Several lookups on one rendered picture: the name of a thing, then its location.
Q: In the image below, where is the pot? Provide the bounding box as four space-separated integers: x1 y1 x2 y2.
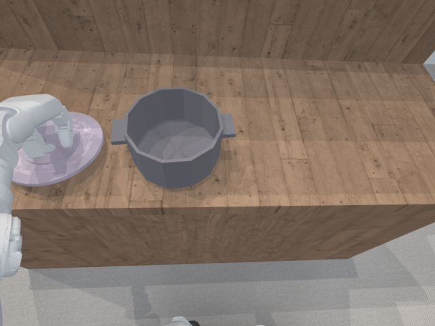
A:
111 87 236 188

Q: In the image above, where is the knob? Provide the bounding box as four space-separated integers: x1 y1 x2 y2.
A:
36 124 61 146

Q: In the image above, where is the table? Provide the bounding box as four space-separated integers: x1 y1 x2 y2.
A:
0 0 435 269

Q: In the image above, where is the left robot upper arm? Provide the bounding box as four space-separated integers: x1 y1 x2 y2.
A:
0 213 22 326

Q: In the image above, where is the lid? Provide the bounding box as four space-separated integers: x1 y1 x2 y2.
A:
12 112 104 186

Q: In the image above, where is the robot left shin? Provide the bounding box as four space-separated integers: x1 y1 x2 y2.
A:
172 316 191 325

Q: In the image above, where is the left robot hand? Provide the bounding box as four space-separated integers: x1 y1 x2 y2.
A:
0 94 73 158

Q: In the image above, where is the robot left forearm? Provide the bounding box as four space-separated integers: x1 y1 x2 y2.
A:
0 104 35 214

